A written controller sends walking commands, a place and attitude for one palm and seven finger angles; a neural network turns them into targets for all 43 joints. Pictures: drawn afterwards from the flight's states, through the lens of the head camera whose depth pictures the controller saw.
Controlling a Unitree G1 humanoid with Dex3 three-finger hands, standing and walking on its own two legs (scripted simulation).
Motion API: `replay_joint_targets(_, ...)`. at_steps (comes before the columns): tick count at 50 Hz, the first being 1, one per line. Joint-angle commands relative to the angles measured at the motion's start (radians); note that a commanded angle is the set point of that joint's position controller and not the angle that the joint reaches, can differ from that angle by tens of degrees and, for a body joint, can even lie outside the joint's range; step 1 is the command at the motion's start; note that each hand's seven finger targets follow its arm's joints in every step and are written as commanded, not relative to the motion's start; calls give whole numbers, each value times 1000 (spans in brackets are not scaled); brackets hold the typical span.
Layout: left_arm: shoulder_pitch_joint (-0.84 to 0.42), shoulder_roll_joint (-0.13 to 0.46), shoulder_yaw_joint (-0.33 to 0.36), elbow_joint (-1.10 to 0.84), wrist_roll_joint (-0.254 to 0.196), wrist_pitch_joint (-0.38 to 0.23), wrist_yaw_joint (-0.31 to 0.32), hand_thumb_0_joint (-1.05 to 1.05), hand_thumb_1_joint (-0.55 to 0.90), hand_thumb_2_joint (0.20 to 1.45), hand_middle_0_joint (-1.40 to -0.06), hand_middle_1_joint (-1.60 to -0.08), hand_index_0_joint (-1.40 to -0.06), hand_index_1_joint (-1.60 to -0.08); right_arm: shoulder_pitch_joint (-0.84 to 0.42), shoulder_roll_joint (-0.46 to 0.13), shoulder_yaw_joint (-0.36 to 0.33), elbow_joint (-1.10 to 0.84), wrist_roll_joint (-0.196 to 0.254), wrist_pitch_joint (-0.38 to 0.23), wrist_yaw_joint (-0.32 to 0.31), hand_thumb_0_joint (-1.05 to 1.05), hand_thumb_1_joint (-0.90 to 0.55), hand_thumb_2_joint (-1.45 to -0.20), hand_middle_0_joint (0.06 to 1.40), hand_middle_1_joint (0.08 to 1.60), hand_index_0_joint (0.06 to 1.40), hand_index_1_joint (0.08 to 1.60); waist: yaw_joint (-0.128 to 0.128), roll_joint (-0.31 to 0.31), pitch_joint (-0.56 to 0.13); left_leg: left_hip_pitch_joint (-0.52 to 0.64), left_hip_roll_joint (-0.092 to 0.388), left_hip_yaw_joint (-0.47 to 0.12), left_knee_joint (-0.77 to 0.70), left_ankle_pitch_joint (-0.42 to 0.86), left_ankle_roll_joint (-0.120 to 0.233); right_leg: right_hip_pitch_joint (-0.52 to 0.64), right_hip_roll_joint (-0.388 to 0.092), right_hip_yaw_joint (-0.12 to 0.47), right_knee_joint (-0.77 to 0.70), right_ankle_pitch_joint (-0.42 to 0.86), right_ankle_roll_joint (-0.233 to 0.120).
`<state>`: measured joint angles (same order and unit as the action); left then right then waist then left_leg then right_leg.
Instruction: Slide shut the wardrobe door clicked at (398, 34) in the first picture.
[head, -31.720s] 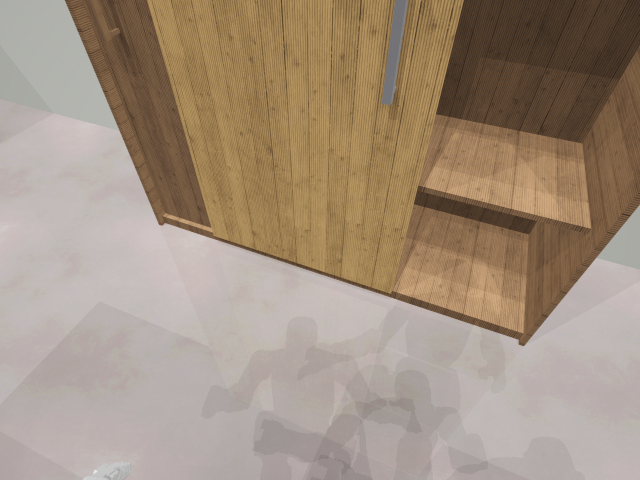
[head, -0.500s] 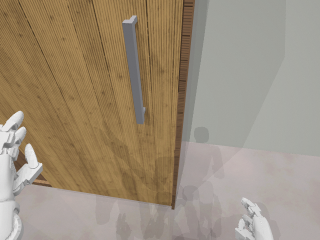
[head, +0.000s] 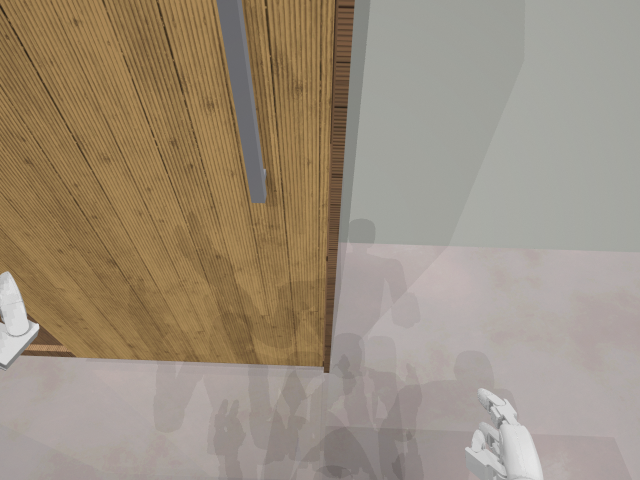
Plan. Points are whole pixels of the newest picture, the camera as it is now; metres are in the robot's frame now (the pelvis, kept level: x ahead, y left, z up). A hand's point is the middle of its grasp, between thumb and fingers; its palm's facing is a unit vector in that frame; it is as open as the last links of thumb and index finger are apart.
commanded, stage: step back with the hand held close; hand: left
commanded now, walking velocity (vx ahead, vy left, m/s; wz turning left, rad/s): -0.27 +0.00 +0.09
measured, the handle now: (248, 103) +0.52 +0.13 +0.21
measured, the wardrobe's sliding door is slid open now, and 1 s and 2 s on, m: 0.00 0.00 0.00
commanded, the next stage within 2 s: stop stepping back and stand still in 0.46 s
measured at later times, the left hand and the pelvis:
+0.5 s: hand out of the picture +0.05 +0.27 +0.19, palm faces +0.61 -0.68 -0.41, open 7.4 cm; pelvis -0.13 -0.01 -0.02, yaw +8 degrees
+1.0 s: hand out of the picture -0.23 +0.23 +0.20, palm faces +0.46 -0.75 -0.48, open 7.4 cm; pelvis -0.39 -0.03 +0.00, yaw +4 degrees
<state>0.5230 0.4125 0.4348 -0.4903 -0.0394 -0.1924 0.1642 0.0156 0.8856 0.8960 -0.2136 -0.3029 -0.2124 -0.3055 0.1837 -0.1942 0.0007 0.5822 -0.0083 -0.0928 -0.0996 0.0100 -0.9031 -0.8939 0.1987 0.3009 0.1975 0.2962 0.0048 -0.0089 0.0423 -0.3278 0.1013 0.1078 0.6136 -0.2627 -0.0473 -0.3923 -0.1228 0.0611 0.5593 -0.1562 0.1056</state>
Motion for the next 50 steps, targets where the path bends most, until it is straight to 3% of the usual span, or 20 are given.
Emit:
replay_joint_targets(1, -50, 140, 115, -148, 11, -90, 42, 0, 900, 900, -200, -300, -200, -300, -63, -136, -42, -137, 5, -73, -17, 0, -900, -900, 200, 300, 200, 300, 3, 56, -124, -111, -23, 16, -148, -140, 42, 96, 57, -45, -57, 16, -81)
replay_joint_targets(7, -134, 139, 102, -122, 30, -133, 57, 0, 900, 900, -200, -300, -200, -300, -38, -142, -38, -126, 6, -103, -24, 0, -900, -900, 200, 300, 200, 300, -4, 54, -81, -192, -22, -30, -164, -361, 62, 39, 66, -21, -102, -281, -92)
replay_joint_targets(13, -116, 170, 136, -157, 25, -158, 70, 0, 900, 900, -200, -300, -200, -300, -27, -133, -43, -111, 3, -134, -21, 0, -900, -900, 200, 300, 200, 300, -3, 10, -161, -114, -55, -47, -99, -223, 55, 31, 50, 16, -88, -148, -110)
replay_joint_targets(20, -145, 143, 137, -145, 47, -178, 73, 0, 900, 900, -200, -300, -200, -300, -26, -162, -53, -120, 8, -151, -21, 0, -900, -900, 200, 300, 200, 300, -6, 140, -94, -382, 24, -149, -205, -527, 97, 125, 127, -5, 76, -283, -94)
replay_joint_targets(24, -157, 194, 176, -178, 34, -190, 57, 0, 900, 900, -200, -300, -200, -300, -33, -148, -67, -101, -8, -155, -13, 0, -900, -900, 200, 300, 200, 300, -1, 114, -147, -253, 12, -123, -98, -413, 76, -8, 108, 21, 87, -333, -121)
replay_joint_targets(28, -151, 239, 197, -202, 29, -180, 53, 0, 900, 900, -200, -300, -200, -300, -10, -116, -64, -43, -16, -132, 12, 0, -900, -900, 200, 300, 200, 300, -6, -205, -144, 123, -152, -14, 488, -222, -4, -504, -112, 304, -334, -619, -228)
replay_joint_targets(30, -221, 243, 193, -203, 28, -147, 45, 0, 900, 900, -200, -300, -200, -300, 17, -111, -54, -15, -26, -94, 23, 0, -900, -900, 200, 300, 200, 300, -38, -323, -195, 295, -110, -77, 627, -189, 11, -600, -145, 214, -326, -580, -216)
replay_joint_targets(32, -329, 219, 162, -171, 16, -110, 38, 0, 900, 900, -200, -300, -200, -300, 29, -135, -47, -52, -9, -71, 10, 0, -900, -900, 200, 300, 200, 300, -64, -208, -195, 260, -93, -94, 341, -302, 30, -487, -59, 39, -110, -591, -127)
replay_joint_targets(33, -419, 203, 147, -162, 11, -99, 35, 0, 900, 900, -200, -300, -200, -300, 23, -189, -59, -76, -9, -63, -2, 0, -900, -900, 200, 300, 200, 300, -91, 35, -157, 3, -4, -251, 34, -558, 98, -345, 24, -42, 291, -561, -72)
replay_joint_targets(34, -518, 146, 112, -144, 7, -85, 34, 0, 900, 900, -200, -300, -200, -300, -44, -229, -60, -103, -10, -74, -7, 0, -900, -900, 200, 300, 200, 300, -97, 479, -42, -542, 228, -600, -509, -987, 205, -98, 217, -137, 991, -413, -9)
replay_joint_targets(35, -622, 184, 126, -90, 39, -90, 35, 0, 900, 900, -200, -300, -200, -300, -23, -202, -80, -101, -13, -88, 10, 0, -900, -900, 200, 300, 200, 300, -76, 424, 88, -815, 326, -757, -633, -976, 266, -92, 181, 68, 1217, -319, -19)
replay_joint_targets(38, -404, 141, 65, 103, 52, -53, -23, 0, 900, 900, -200, -300, -200, -300, -118, -199, -115, -95, 20, -51, 61, 0, -900, -900, 200, 300, 200, 300, 42, 216, -6, -772, 104, -207, -437, -681, 126, 192, 217, -178, 1016, -331, -44)
replay_joint_targets(40, -287, 140, 59, -64, 32, -72, -10, 0, 900, 900, -200, -300, -200, -300, -155, -159, -85, -115, 12, -65, 68, 0, -900, -900, 200, 300, 200, 300, 50, 328, -19, -518, 79, -110, -371, -607, 79, 184, 219, -258, 544, -404, -108)
replay_joint_targets(42, -125, 195, 105, -231, -10, -55, 7, 0, 900, 900, -200, -300, -200, -300, -147, -102, -57, -129, -2, -53, 67, 0, -900, -900, 200, 300, 200, 300, 51, 236, -61, -394, 9, -66, -16, -453, 3, 254, 170, -96, -61, -568, -204)
replay_joint_targets(43, -104, 259, 158, -323, -17, -57, 4, 0, 900, 900, -200, -300, -200, -300, -124, -81, -57, -127, 8, -47, 55, 0, -900, -900, 200, 300, 200, 300, 43, -104, -47, -336, -127, 62, 490, -253, -26, 82, -35, 202, -336, -498, -280)
replay_joint_targets(44, -69, 329, 212, -340, -22, -77, 4, 0, 900, 900, -200, -300, -200, -300, -117, -110, -53, -130, 24, -49, 45, 0, -900, -900, 200, 300, 200, 300, 22, -287, 27, -600, -156, -97, 793, -242, -7, 44, -162, 478, -449, -396, -296)
replay_joint_targets(45, -186, 421, 283, -507, -38, -92, -5, 0, 900, 900, -200, -300, -200, -300, -121, -124, -47, -114, 32, -58, 51, 0, -900, -900, 200, 300, 200, 300, -10, -181, -55, -602, -132, -163, 942, -120, -22, -13, -208, 538, -455, -378, -262)
replay_joint_targets(46, -44, 347, 288, -277, -33, -79, -6, 0, 900, 900, -200, -300, -200, -300, -66, -111, -33, -79, 1, -66, 47, 0, -900, -900, 200, 300, 200, 300, -25, -14, -97, -538, -90, -151, 890, 4, -24, 11, -150, 391, -394, -354, -229)
replay_joint_targets(47, -22, 236, 190, -207, -33, -76, -16, 0, 900, 900, -200, -300, -200, -300, -68, -118, -54, -87, 6, -71, 49, 0, -900, -900, 200, 300, 200, 300, -25, -35, -49, -533, -90, -154, 778, 73, -21, 104, -60, 364, -345, -232, -163)
replay_joint_targets(50, -89, 221, 177, -72, -16, -82, 2, 0, 900, 900, -200, -300, -200, -300, -21, -150, -71, -34, 15, -87, 26, 0, -900, -900, 200, 300, 200, 300, -30, -15, -83, -412, -35, -128, 603, 27, -2, 130, -109, 306, -325, -291, -229)
